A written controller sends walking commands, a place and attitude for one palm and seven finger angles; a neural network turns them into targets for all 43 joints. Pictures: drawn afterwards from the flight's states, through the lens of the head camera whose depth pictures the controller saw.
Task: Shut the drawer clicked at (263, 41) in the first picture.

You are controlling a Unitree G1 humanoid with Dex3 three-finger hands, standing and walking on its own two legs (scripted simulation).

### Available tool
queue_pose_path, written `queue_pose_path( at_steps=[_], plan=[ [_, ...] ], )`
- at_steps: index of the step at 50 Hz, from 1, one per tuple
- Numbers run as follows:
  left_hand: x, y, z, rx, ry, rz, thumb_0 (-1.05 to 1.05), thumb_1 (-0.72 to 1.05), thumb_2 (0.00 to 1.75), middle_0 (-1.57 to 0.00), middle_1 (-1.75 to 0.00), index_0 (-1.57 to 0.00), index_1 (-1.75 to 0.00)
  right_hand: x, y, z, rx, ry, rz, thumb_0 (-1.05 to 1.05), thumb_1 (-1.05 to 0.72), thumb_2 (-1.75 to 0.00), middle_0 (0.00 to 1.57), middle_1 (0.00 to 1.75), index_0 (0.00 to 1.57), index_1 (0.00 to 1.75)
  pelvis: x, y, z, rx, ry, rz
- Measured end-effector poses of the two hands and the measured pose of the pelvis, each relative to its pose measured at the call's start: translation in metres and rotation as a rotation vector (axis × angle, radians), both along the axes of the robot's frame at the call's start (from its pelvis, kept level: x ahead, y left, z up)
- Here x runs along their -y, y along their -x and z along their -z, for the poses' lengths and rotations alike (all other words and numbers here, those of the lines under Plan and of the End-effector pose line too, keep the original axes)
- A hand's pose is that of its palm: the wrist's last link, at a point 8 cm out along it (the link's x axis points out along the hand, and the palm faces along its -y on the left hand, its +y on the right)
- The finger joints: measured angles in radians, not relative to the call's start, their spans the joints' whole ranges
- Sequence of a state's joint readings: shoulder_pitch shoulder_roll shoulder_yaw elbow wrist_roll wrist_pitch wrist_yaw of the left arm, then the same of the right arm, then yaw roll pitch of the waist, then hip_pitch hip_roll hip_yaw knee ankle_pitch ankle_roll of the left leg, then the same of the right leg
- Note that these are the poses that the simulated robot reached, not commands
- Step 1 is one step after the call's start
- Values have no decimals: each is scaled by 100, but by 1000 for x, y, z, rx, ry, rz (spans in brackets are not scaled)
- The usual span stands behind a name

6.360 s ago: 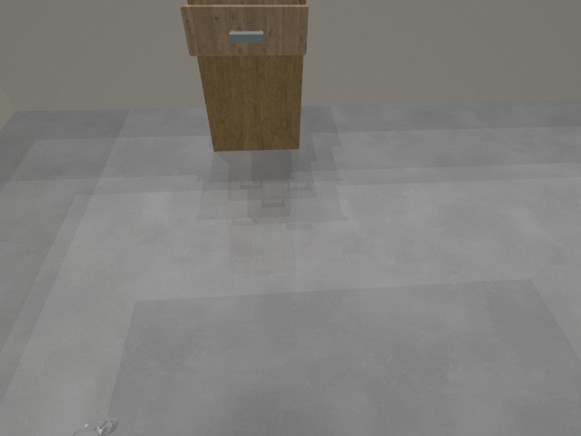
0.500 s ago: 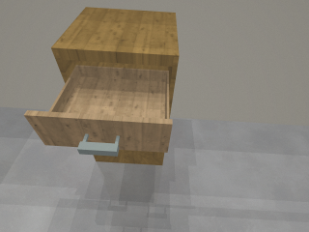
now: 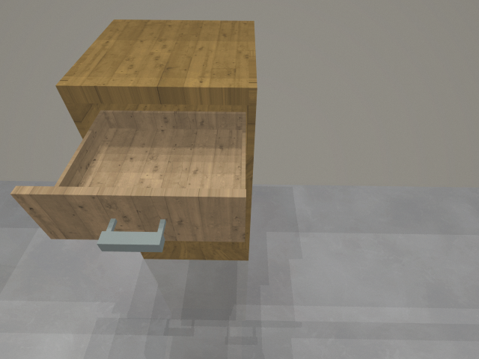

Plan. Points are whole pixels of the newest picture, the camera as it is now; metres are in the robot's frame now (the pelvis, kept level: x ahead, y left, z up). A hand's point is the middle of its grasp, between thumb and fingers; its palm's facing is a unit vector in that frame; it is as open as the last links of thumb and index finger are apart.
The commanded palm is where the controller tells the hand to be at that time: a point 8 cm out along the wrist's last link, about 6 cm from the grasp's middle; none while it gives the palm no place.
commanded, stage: look again from close up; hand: left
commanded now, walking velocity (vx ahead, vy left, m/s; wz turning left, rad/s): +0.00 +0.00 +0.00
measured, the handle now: (135, 232) +0.35 +0.23 -0.02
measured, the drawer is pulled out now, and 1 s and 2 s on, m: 0.30 0.30 0.30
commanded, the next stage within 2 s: shuffle to correct the standing spot in 0.08 s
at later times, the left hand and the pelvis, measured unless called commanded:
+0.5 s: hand out of the picture -0.02 +0.19 -0.19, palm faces +0.07 -0.98 -0.16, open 7.4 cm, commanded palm none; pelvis +0.04 +0.03 -0.01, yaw +0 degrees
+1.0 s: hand out of the picture +0.16 +0.17 -0.17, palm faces +0.03 -0.97 -0.23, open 7.4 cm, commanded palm none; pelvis +0.08 -0.01 -0.01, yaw +2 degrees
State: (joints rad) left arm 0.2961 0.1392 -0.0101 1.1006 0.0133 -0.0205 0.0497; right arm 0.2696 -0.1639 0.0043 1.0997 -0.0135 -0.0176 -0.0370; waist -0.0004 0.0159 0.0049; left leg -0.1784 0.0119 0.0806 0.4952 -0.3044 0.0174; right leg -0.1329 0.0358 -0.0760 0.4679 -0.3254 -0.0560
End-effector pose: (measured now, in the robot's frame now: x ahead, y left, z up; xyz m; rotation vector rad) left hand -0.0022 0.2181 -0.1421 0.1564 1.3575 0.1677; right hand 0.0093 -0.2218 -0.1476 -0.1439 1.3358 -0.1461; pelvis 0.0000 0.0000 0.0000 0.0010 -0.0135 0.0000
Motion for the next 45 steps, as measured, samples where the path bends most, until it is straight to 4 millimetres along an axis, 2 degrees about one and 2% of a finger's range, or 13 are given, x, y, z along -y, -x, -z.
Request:
queue_pose_path(
  at_steps=[11,18,24,27,30,37,41,45],
  plan=[
    [-3,2,-3,-27,5,-2,0,91,90,-20,-30,-20,-29,-7,4,-1,-47,-9,-9,1,-93,-90,20,30,20,30,-3,-7,-3,-6,-7,2],
    [-7,8,4,-50,20,-28,0,90,90,-20,-30,-20,-29,-15,7,4,-84,-19,-14,1,-91,-90,20,30,20,30,-8,-17,3,-2,8,-5],
    [-19,18,17,-110,47,-71,0,90,90,-20,-30,-20,-29,-27,-10,2,-96,8,-17,1,-91,-90,20,30,20,30,-23,-36,9,-6,18,-13],
    [-25,15,18,-164,54,-55,0,90,90,-20,-30,-20,-29,-36,-20,-1,-62,23,-5,1,-91,-90,20,30,20,30,-31,-46,9,-10,7,1],
    [-33,-5,12,-156,40,-47,0,90,90,-20,-30,-20,-29,-47,-18,-5,-76,19,4,0,-91,-90,20,30,20,30,-37,-52,4,-9,15,-7],
    [-40,-74,3,-16,13,-34,0,91,90,-20,-30,-20,-29,-63,-10,-8,-163,-25,6,0,-91,-90,20,30,20,30,-34,-58,-4,-12,26,-31],
    [-35,-108,0,37,0,-7,0,91,90,-20,-30,-20,-29,-55,-13,-7,-168,-33,27,0,-90,-90,20,30,21,30,-24,-62,-3,-14,26,-27],
    [-21,-138,-3,89,-15,19,0,91,90,-20,-30,-20,-29,-35,-22,1,-161,-39,44,0,-90,-90,20,30,21,30,-9,-69,1,-17,15,-21]
  ],
)
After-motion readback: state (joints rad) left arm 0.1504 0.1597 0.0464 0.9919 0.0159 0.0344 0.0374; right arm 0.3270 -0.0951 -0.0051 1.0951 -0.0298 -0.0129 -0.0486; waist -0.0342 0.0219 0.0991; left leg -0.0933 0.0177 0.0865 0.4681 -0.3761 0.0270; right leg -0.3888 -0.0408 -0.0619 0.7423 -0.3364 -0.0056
